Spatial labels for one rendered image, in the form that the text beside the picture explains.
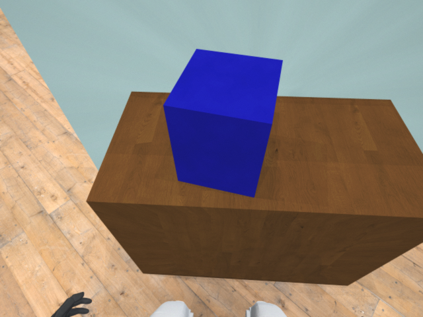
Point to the carton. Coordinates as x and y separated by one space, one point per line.
219 116

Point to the pedestal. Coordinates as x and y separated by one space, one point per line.
340 194

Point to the left robot thigh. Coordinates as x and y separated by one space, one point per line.
172 309

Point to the robot thigh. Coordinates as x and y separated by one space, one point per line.
172 309
264 309

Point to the robot left hand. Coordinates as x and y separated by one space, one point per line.
67 310

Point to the right robot thigh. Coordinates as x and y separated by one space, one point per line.
264 309

